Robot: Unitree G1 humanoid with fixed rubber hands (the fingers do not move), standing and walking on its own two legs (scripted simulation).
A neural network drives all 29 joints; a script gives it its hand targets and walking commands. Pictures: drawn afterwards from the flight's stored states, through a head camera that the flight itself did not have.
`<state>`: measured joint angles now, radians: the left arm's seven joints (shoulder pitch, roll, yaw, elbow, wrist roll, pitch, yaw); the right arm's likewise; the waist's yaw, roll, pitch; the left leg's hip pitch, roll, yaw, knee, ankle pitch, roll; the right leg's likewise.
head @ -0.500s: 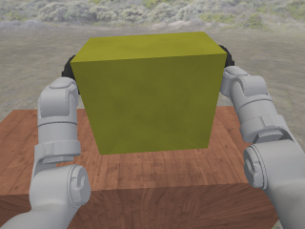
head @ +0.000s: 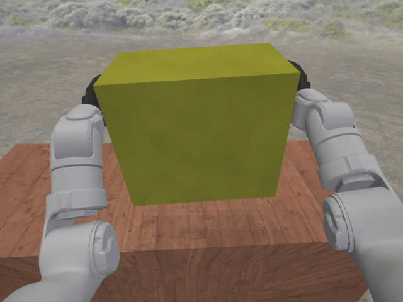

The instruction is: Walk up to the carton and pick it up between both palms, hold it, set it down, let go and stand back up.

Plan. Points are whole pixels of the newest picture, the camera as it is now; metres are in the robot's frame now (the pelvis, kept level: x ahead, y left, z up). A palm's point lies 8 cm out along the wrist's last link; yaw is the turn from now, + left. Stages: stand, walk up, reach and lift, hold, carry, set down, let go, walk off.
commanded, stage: hold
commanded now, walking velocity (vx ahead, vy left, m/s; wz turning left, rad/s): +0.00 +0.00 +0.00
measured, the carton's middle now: (199, 126) +0.37 +0.00 +0.25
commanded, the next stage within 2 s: none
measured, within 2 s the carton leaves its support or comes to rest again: neither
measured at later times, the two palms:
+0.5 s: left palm (91, 111) +0.36 +0.20 +0.29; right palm (296, 98) +0.37 -0.18 +0.31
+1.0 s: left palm (94, 112) +0.36 +0.19 +0.29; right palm (298, 99) +0.37 -0.18 +0.31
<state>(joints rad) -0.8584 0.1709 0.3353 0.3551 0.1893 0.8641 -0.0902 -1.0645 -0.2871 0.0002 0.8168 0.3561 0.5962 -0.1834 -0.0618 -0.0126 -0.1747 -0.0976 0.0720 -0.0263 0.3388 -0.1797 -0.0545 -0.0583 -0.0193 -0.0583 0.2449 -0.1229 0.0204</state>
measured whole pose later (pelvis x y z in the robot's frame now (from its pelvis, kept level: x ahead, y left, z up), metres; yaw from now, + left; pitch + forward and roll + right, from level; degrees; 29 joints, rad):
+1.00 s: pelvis +0.00 +0.00 +0.00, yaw +0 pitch -3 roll -1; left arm -0.87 0.17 0.34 0.37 0.18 0.86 -0.08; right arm -1.07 -0.29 0.01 0.83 0.36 0.60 -0.18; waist -0.06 -0.01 -0.18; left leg -0.10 0.07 -0.03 0.34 -0.18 -0.05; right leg -0.06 -0.02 -0.06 0.24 -0.12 0.02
